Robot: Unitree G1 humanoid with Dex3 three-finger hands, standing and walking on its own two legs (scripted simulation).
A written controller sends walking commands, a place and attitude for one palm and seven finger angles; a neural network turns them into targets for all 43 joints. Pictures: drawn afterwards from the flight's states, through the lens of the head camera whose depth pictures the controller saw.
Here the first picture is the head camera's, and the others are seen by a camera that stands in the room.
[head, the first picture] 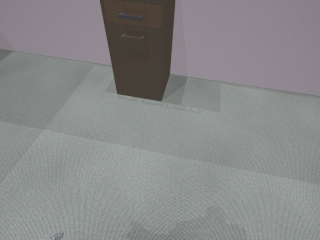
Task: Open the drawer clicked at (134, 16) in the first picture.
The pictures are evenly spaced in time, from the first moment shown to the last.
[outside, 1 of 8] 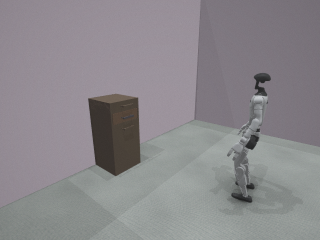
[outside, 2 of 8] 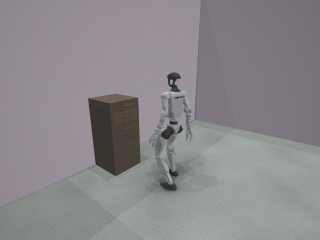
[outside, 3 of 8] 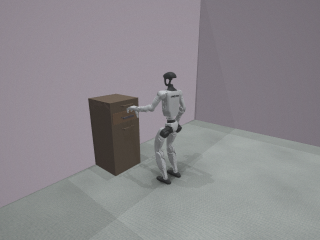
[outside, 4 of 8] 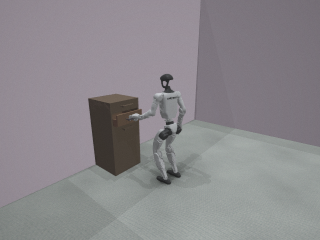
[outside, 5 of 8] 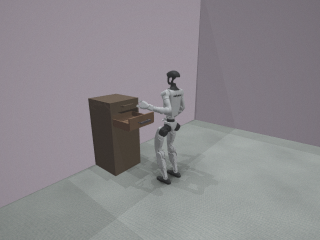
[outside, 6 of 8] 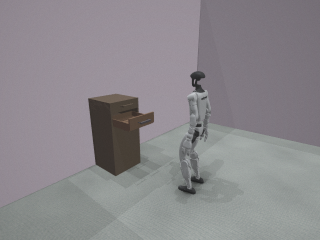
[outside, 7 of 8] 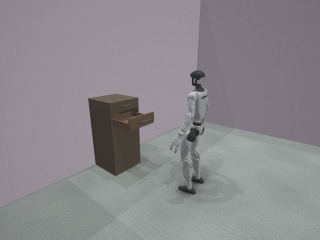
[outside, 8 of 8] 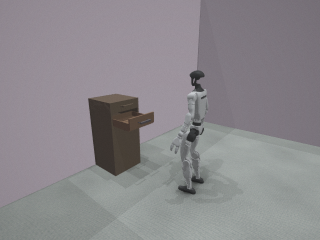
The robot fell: no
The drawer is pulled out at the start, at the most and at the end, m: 0.00 0.30 0.29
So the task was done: yes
